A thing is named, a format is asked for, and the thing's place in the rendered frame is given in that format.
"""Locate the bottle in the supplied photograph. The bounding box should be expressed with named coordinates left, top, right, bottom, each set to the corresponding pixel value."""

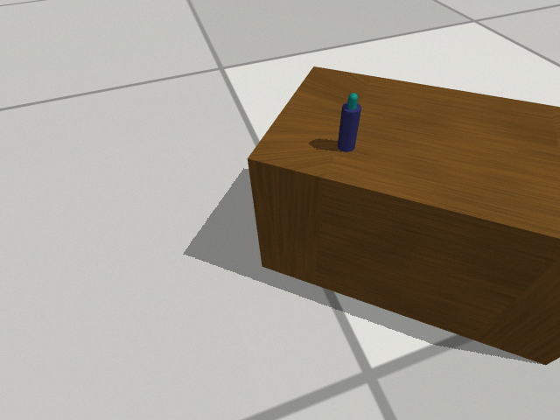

left=338, top=93, right=361, bottom=152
